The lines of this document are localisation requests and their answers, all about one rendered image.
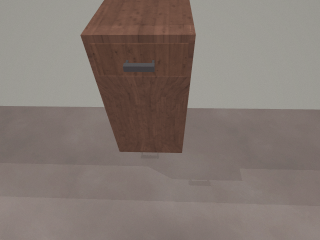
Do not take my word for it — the drawer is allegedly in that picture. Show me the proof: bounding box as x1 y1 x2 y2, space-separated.
89 43 189 76

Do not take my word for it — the cabinet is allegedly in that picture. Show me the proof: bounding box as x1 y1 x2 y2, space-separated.
80 0 196 153

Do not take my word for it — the handle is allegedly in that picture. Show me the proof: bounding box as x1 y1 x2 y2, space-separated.
123 60 155 72

